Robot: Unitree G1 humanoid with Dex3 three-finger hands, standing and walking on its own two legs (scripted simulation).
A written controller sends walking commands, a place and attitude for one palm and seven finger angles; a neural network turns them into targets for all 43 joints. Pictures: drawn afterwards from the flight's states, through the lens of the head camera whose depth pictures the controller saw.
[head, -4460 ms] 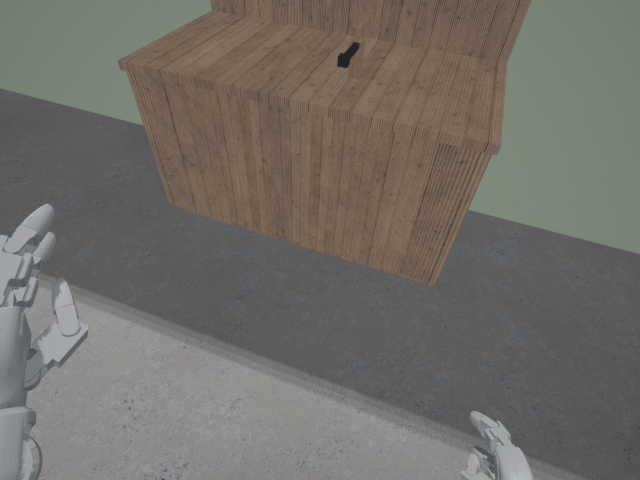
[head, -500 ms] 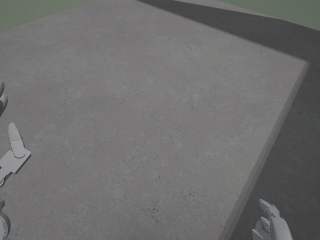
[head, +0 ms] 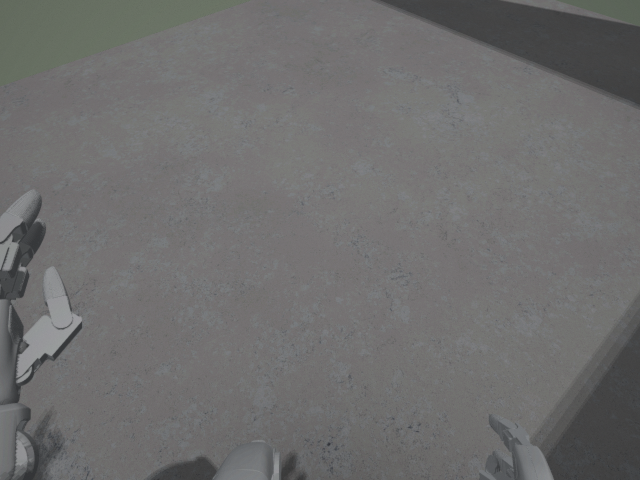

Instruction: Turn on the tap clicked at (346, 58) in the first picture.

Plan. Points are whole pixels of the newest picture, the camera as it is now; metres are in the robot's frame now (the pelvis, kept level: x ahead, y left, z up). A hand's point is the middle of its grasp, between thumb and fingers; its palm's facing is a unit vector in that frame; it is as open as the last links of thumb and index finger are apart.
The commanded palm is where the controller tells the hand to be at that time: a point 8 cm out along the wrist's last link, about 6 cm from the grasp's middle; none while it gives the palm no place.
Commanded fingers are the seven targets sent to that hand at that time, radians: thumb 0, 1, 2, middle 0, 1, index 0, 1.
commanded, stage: turn to face it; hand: left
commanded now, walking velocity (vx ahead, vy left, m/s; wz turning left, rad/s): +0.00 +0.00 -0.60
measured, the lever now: out of the picture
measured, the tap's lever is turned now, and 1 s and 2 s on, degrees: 0 0 0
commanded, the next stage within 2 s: none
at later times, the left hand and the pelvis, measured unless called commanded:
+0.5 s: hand (180, 241) +0.31 +0.16 +0.17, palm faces +0.19 -0.84 -0.52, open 7.4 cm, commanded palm +0.26 +0.22 +0.18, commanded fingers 0.00 0.90 0.90 -0.20 -0.30 -0.20 -0.30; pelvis +0.05 -0.02 -0.02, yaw -12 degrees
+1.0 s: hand (215, 236) +0.31 +0.12 +0.17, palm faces -0.02 -0.92 -0.39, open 7.4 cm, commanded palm +0.29 +0.18 +0.18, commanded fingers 0.00 0.90 0.90 -0.20 -0.30 -0.20 -0.30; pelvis +0.01 +0.01 -0.01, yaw -29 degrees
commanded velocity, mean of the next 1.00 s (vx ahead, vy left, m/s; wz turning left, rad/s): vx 0.00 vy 0.00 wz -0.60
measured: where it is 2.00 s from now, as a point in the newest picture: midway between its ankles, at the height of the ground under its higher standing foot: outside the picture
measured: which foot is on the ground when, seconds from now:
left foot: up 0.00-0.12, down 0.14-0.44, up 0.46-0.92, down 0.94-1.00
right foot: down 0.00-0.14, up 0.16-0.42, down 0.44-0.96, up 0.98-1.00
